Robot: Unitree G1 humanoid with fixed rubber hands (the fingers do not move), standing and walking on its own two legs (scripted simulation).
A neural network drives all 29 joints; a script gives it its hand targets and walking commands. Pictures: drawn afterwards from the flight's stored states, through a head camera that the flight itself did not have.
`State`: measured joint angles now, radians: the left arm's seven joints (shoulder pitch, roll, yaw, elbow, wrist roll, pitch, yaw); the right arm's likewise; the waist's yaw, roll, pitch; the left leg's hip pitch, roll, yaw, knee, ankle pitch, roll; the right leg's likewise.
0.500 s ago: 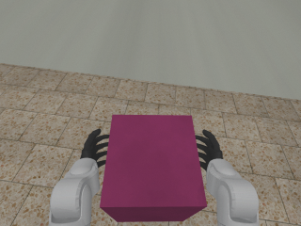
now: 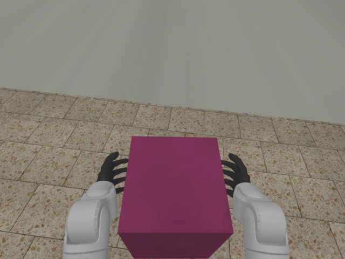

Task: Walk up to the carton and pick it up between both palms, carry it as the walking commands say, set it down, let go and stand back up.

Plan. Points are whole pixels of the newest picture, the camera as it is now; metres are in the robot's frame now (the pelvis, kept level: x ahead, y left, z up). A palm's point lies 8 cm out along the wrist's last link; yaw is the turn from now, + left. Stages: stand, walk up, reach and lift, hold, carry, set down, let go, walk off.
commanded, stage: carry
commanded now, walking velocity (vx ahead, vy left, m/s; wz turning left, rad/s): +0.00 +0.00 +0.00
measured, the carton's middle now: (172, 201) +0.28 +0.00 +0.00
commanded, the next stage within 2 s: none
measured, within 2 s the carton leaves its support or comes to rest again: neither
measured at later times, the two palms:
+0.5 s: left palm (111, 189) +0.27 +0.13 +0.06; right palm (240, 191) +0.27 -0.15 +0.06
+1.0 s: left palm (112, 211) +0.23 +0.12 +0.06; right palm (249, 212) +0.23 -0.16 +0.05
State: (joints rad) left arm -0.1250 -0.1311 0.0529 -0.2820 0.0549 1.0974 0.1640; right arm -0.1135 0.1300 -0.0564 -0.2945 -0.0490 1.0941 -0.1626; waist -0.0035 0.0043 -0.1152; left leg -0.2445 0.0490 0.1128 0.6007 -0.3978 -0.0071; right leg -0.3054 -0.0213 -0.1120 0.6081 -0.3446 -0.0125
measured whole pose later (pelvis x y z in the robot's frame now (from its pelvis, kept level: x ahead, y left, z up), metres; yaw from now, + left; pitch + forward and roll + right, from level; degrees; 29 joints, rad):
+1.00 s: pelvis -0.06 -0.01 +0.00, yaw +0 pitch +2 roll +0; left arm -0.17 -0.14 0.10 0.01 0.11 0.84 0.12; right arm -0.18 0.14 -0.10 0.01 -0.10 0.84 -0.12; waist -0.01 0.01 -0.09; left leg -0.26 0.05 0.12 0.56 -0.34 -0.01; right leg -0.32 -0.02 -0.13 0.57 -0.29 -0.04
